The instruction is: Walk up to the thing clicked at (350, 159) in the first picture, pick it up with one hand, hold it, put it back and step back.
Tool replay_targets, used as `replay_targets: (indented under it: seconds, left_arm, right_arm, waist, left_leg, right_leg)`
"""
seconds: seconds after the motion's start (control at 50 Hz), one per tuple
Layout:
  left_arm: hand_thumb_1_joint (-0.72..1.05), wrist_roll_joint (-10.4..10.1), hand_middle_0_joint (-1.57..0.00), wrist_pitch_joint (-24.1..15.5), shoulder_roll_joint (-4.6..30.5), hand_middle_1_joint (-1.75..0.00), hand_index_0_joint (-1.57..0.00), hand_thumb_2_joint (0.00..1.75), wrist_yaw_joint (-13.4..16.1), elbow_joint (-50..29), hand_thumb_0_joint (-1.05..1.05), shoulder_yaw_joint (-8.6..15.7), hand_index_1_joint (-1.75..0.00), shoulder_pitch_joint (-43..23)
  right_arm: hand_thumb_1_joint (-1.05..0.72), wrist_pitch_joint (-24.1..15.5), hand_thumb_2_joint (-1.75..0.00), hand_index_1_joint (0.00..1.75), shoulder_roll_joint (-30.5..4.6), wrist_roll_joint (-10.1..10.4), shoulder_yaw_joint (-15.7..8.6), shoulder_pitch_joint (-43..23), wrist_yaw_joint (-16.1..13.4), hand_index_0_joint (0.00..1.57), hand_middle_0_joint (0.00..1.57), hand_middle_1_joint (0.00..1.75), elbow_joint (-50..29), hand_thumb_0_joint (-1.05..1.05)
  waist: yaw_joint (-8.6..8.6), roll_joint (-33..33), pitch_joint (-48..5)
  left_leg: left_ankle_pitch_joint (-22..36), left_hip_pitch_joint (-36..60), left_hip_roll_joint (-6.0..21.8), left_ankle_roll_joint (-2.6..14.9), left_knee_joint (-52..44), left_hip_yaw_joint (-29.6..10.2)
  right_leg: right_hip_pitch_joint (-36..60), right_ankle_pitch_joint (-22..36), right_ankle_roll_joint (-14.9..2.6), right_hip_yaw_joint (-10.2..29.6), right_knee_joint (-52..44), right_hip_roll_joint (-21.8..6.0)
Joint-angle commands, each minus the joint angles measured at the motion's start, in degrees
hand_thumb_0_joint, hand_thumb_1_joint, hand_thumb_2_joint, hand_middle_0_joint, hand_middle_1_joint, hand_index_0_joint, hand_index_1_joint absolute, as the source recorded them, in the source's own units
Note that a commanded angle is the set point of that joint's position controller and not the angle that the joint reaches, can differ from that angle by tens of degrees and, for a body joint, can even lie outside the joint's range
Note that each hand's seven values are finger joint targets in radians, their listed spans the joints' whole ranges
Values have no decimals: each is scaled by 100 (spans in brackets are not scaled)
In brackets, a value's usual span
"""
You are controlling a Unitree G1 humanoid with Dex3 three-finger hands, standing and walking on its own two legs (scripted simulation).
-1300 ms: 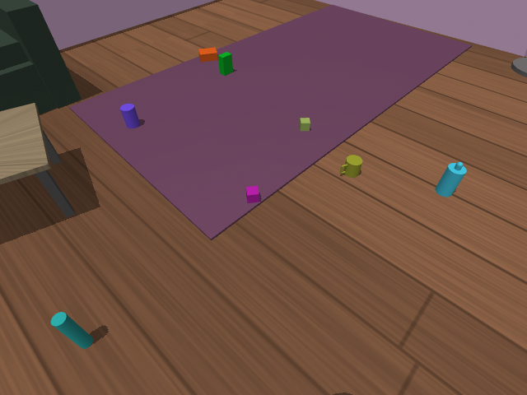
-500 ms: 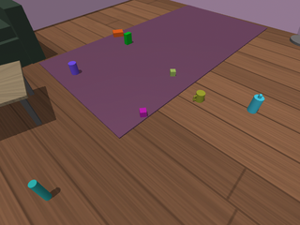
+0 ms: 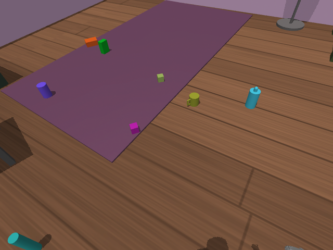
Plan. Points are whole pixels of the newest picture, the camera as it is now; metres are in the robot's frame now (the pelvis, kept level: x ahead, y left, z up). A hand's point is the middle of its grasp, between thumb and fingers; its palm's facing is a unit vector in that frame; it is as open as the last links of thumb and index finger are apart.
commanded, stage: walk up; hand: left
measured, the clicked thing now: (192, 100) +1.43 -0.23 -0.73
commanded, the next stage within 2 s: none
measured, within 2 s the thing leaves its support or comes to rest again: neither
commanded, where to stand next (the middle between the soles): +1.05 -0.04 m, yaw -59 degrees
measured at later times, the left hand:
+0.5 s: hand (97, 203) +0.31 +0.22 -0.14, palm faces -0.28 -0.87 -0.40, open 7.4 cm
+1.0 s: hand (135, 107) +0.72 +0.13 -0.13, palm faces -0.61 -0.66 -0.44, open 7.4 cm
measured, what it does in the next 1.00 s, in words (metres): walks ahead, turning right: right foot, then left foot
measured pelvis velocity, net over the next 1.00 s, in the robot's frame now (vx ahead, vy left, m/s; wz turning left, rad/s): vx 0.45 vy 0.00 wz -0.63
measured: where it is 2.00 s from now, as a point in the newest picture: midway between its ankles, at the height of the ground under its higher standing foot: (171, 161)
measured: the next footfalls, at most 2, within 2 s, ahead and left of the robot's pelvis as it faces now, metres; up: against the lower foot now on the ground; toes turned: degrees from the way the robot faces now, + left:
right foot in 0.14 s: +0.15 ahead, -0.18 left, +0.00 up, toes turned -14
left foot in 0.58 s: +0.46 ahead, +0.07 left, +0.00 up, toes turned -20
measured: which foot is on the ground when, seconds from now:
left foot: down 0.00-0.16, up 0.18-0.56, down 0.58-1.00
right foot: up 0.00-0.12, down 0.14-0.60, up 0.62-1.00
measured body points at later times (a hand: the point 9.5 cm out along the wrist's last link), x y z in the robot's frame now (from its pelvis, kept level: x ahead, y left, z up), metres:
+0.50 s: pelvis +0.20 -0.03 -0.01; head +0.20 -0.05 +0.44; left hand +0.33 +0.27 -0.11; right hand +0.23 -0.37 -0.11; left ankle +0.39 +0.08 -0.70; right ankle +0.11 -0.17 -0.74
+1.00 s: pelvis +0.45 +0.00 -0.01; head +0.45 -0.04 +0.44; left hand +0.75 +0.17 -0.10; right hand +0.24 -0.24 -0.14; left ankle +0.42 +0.08 -0.74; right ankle +0.48 -0.15 -0.72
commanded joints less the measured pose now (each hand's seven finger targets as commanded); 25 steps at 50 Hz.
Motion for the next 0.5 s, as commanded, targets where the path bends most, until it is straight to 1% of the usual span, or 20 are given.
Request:
replay_targets:
  seconds: [0.0, 0.04, 0.06, 0.08, 0.1, 0.12, 0.14, 0.16, 0.18, 0.2, 0.24, 0.26, 0.28, 0.3, 0.34, 0.38, 0.42, 0.44, 0.46, 0.48]
  left_arm:
    - [90, -173, -20, -226, 1189, -30, -20, 90, -140, -828, 0, 344, -30, -89]
    - [90, -155, -20, -290, 1183, -30, -20, 90, -139, -873, 0, 373, -30, -197]
    - [90, -142, -20, -309, 1173, -30, -20, 90, -109, -851, 0, 423, -30, 77]
    - [90, -115, -20, -345, 1217, -30, -20, 90, -65, -752, 0, 452, -30, 461]
    - [90, -91, -20, -395, 1421, -30, -20, 90, 14, -595, 0, 545, -30, 1016]
    - [90, -82, -20, -459, 1759, -30, -20, 90, 144, -427, 0, 681, -30, 1810]
    - [90, -72, -20, -497, 2098, -30, -20, 90, 255, -541, 0, 770, -30, 2004]
    - [90, -117, -20, -525, 2110, -30, -20, 90, 279, -846, 0, 691, -30, 1475]
    - [90, -187, -20, -567, 2398, -30, -20, 90, 316, -1023, 0, 682, -30, 952]
    - [90, -231, -20, -603, 2323, -30, -20, 90, 383, -1149, 0, 642, -30, 705]
    - [90, -258, -20, -682, 2089, -30, -20, 90, 489, -1259, 0, 554, -30, 149]
    - [90, -277, -20, -709, 2049, -30, -20, 90, 515, -1239, 0, 541, -30, 110]
    - [90, -257, -20, -742, 2020, -30, -20, 90, 532, -1255, 0, 517, -30, 101]
    - [90, -259, -20, -779, 1958, -30, -20, 90, 537, -1259, 0, 492, -30, 146]
    - [90, -230, -20, -854, 1957, -30, -20, 90, 534, -1344, 0, 486, -30, 208]
    - [90, -245, -20, -844, 1895, -30, -20, 90, 538, -1451, 0, 401, -30, 152]
    - [90, -237, -20, -861, 1901, -30, -20, 90, 542, -1432, 0, 400, -30, 408]
    - [90, -214, -20, -864, 1881, -30, -20, 90, 563, -1359, 0, 406, -30, 529]
    - [90, -208, -20, -859, 1910, -30, -20, 90, 576, -1353, 0, 394, -30, 557]
    - [90, -171, -20, -862, 1977, -30, -20, 90, 590, -1418, 0, 386, -30, 342]
  right_arm:
    - [-90, -91, -90, 30, -1487, -33, -455, -1012, -22, 20, 20, 30, -800, 0]
    - [-90, -46, -90, 30, -1462, -24, -440, -865, 33, 20, 20, 30, -874, 0]
    - [-90, -9, -90, 30, -1499, -4, -441, -923, 52, 20, 20, 30, -896, 0]
    - [-90, 33, -90, 30, -1451, 4, -423, -995, 56, 20, 20, 30, -921, 0]
    - [-90, 72, -90, 30, -1305, 13, -366, -1035, 62, 20, 20, 30, -974, 0]
    - [-90, 110, -90, 30, -969, -2, -233, -1041, 91, 20, 20, 30, -1079, 0]
    - [-90, 119, -90, 30, -603, 52, -78, -1103, 156, 20, 20, 30, -1334, 0]
    - [-90, 116, -90, 30, -921, 143, -87, -989, 224, 20, 20, 30, -1486, 0]
    - [-90, 69, -90, 30, -1256, 123, -189, -1018, 216, 20, 20, 30, -1436, 0]
    - [-90, 24, -90, 30, -1379, 170, -194, -1106, 219, 20, 20, 30, -1380, 0]
    - [-90, 23, -90, 30, -1339, 268, -163, -539, 197, 20, 20, 30, -1161, 0]
    - [-90, 54, -90, 30, -1359, 269, -170, -278, 185, 20, 20, 30, -1092, 0]
    - [-90, 89, -90, 30, -1377, 225, -195, -170, 192, 20, 20, 30, -1102, 0]
    - [-90, 134, -90, 30, -1371, 175, -226, -151, 213, 20, 20, 30, -1145, 0]
    - [-90, 182, -90, 30, -1393, 103, -265, -250, 288, 20, 20, 30, -1322, 0]
    - [-90, 216, -90, 30, -1354, 124, -263, -322, 372, 20, 20, 30, -1388, 0]
    - [-90, 167, -90, 30, -1259, 90, -252, -551, 394, 20, 20, 30, -1557, 0]
    - [-90, 142, -90, 30, -1202, 72, -228, -725, 387, 20, 20, 30, -1612, 0]
    - [-90, 116, -90, 30, -1209, 66, -245, -789, 390, 20, 20, 30, -1652, 0]
    - [-90, 101, -90, 30, -1203, 68, -281, -572, 389, 20, 20, 30, -1638, 0]
  waist:
    - [331, 709, -52]
    - [215, 559, 82]
    - [386, 479, 82]
    - [561, 175, 55]
    - [854, -608, -79]
    - [1263, -1838, -254]
    - [1319, -2853, 55]
    - [895, -2083, 180]
    - [636, -1518, 176]
    - [533, -1025, 107]
    - [123, -850, -2]
    - [12, -914, -23]
    - [-13, -955, 43]
    - [18, -888, 131]
    - [58, -799, 231]
    - [86, -831, 345]
    - [193, -739, 349]
    - [234, -775, 369]
    - [245, -756, 362]
    - [45, -911, 209]
  left_leg:
    - [-1400, 23, 1354, 809, -981, -537]
    - [-1454, -576, 1021, 730, -464, -9]
    - [-1641, -938, 1065, 721, -119, 76]
    - [-1890, -1338, 955, 706, 423, 235]
    - [-1864, -2008, 657, 619, 1647, 391]
    - [-1679, -2870, 114, 453, 3675, 476]
    - [-2352, -4247, -534, 180, 5128, -9]
    - [-1962, -4260, -403, 63, 5176, -1139]
    - [-1930, -4096, -178, 21, 5133, -1469]
    - [-1563, -4070, 135, 33, 5054, -1688]
    - [-915, -3350, 402, 35, 4457, -1590]
    - [-702, -3033, 382, 54, 4125, -1520]
    - [-519, -2750, 382, 46, 3926, -1424]
    - [-299, -2661, 353, 0, 3786, -1324]
    - [-30, -2778, 328, -91, 3411, -1228]
    - [114, -2873, 225, -204, 3077, -1161]
    - [425, -2811, 191, -235, 2594, -1115]
    - [683, -2724, 317, -218, 2281, -1155]
    - [745, -2520, 293, -193, 2104, -1130]
    - [731, -2068, 320, -124, 2000, -1155]
  right_leg:
    - [-285, 423, 140, -78, -152, -665]
    - [387, 740, 164, -451, -552, -441]
    - [836, 847, 113, -685, -661, -331]
    - [1342, 1108, 72, -802, -843, -237]
    - [2128, 934, -58, -656, -990, -30]
    - [2830, 49, -349, 137, -1416, 41]
    - [2770, -2235, -720, 2572, -2755, -886]
    - [2282, -3096, -1177, 4832, -4016, -1674]
    - [2049, -3223, -1568, 5439, -4310, -2050]
    - [2031, -2518, -1642, 4898, -4060, -1955]
    - [1561, -1257, -1184, 3263, -3549, -1460]
    - [1298, -905, -987, 2846, -3373, -1228]
    - [869, -780, -954, 2556, -3319, -1065]
    - [638, -799, -942, 2384, -3344, -934]
    - [470, -1008, -1024, 2265, -3414, -875]
    - [378, -960, -1052, 2051, -3443, -701]
    - [455, -574, -1013, 1977, -3299, -639]
    - [487, -386, -940, 1935, -3206, -684]
    - [403, -276, -916, 1901, -3113, -669]
    - [307, 12, -905, 1879, -2924, -759]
